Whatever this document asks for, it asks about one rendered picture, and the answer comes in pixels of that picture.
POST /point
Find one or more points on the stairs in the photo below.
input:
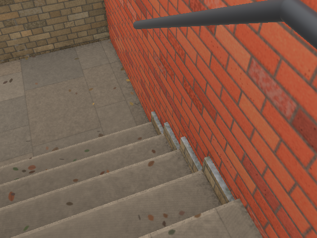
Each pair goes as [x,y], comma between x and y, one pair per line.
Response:
[122,185]

